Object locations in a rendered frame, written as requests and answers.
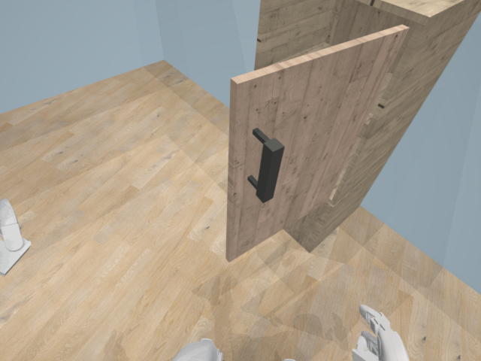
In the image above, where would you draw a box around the handle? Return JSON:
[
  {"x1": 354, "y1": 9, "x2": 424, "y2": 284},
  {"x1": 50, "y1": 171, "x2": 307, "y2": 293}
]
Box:
[{"x1": 247, "y1": 128, "x2": 285, "y2": 203}]

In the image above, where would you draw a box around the right robot hand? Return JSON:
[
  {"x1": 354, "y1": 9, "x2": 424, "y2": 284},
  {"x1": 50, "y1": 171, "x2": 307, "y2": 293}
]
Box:
[{"x1": 352, "y1": 305, "x2": 410, "y2": 361}]

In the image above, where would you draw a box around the left robot hand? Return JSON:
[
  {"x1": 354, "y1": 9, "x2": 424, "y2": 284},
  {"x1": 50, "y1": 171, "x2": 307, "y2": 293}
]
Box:
[{"x1": 0, "y1": 198, "x2": 31, "y2": 276}]

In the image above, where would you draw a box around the left robot shin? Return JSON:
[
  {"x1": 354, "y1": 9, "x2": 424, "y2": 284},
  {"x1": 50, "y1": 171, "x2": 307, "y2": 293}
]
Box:
[{"x1": 200, "y1": 338, "x2": 215, "y2": 346}]

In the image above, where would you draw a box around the cupboard door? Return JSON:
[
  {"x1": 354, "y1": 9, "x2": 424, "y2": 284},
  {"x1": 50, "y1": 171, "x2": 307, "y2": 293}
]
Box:
[{"x1": 225, "y1": 25, "x2": 409, "y2": 262}]

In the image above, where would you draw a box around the left robot thigh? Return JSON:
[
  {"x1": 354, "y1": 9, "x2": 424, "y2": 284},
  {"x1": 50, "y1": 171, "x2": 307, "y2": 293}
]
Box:
[{"x1": 171, "y1": 341, "x2": 223, "y2": 361}]

